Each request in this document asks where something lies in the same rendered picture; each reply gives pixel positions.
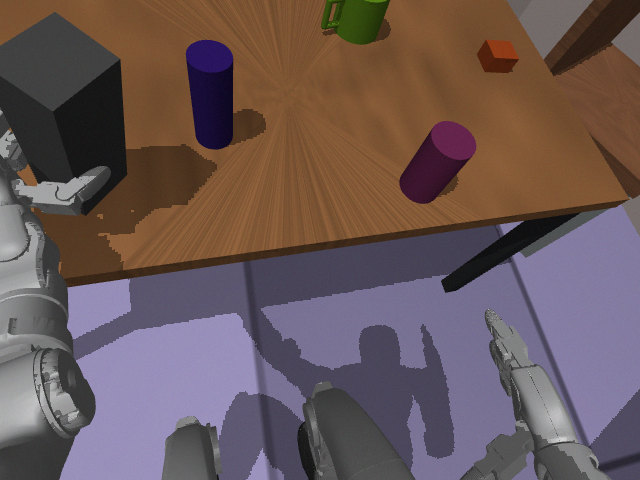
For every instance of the coffee table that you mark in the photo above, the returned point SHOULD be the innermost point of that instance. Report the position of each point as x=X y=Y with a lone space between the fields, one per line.
x=322 y=131

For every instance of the left robot arm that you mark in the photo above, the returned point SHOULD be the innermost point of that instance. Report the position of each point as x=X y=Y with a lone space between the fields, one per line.
x=44 y=398

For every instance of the right robot hand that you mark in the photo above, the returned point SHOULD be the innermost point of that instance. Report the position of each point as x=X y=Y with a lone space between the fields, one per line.
x=541 y=416

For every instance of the right robot foot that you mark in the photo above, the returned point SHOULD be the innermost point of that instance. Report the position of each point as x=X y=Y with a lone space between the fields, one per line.
x=305 y=452

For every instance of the right robot arm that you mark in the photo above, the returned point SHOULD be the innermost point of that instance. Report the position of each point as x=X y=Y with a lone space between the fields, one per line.
x=567 y=461

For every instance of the left robot hand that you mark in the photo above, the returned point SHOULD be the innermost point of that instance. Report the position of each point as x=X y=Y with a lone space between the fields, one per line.
x=49 y=197

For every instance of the chair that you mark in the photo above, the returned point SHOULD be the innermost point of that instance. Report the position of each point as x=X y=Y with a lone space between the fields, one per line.
x=603 y=86

